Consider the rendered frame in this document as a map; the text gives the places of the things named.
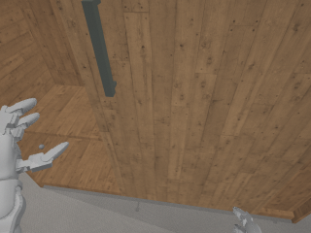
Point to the wardrobe door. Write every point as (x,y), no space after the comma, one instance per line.
(213,98)
(294,193)

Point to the handle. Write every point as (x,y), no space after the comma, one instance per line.
(96,34)

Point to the left robot hand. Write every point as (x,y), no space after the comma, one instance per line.
(11,131)

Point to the left robot forearm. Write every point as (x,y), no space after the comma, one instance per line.
(12,205)

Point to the right robot hand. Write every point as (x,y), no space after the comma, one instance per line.
(246,220)

